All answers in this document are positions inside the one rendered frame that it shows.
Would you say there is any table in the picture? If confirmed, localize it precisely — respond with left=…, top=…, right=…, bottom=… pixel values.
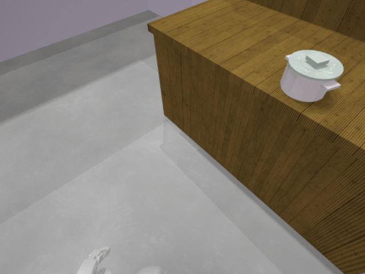
left=147, top=0, right=365, bottom=274

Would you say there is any lid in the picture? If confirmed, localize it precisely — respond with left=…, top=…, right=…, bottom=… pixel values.
left=288, top=50, right=343, bottom=81

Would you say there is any knob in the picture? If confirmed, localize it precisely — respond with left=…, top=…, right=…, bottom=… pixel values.
left=305, top=53, right=330, bottom=67

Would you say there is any left robot hand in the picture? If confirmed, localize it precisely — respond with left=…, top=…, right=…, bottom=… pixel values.
left=76, top=246, right=111, bottom=274

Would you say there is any pot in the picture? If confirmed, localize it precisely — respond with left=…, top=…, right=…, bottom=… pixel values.
left=280, top=55, right=340, bottom=102

